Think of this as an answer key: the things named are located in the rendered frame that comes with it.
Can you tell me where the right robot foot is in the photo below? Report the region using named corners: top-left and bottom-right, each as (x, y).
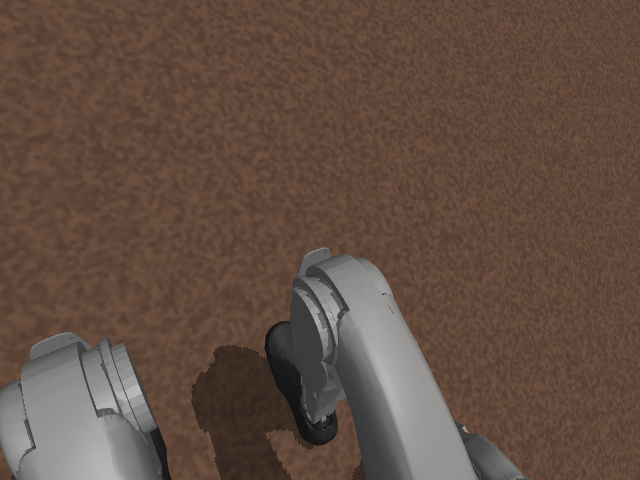
top-left (265, 321), bottom-right (338, 445)

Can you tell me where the right robot hand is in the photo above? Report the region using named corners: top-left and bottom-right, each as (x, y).
top-left (454, 421), bottom-right (525, 480)

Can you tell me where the left robot foot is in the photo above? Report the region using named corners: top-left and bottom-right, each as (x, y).
top-left (150, 425), bottom-right (171, 480)

